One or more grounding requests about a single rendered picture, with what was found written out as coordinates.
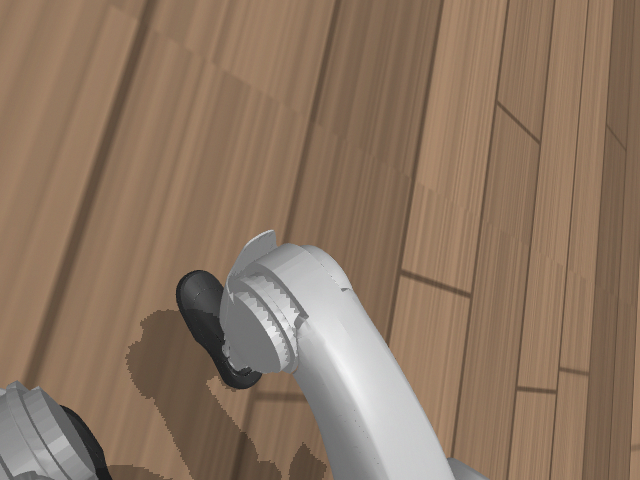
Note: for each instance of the left robot foot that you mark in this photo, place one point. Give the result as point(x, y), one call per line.
point(94, 449)

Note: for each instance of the right robot hand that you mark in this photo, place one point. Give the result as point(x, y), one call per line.
point(462, 471)

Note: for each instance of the right robot foot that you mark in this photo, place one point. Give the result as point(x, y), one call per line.
point(198, 296)

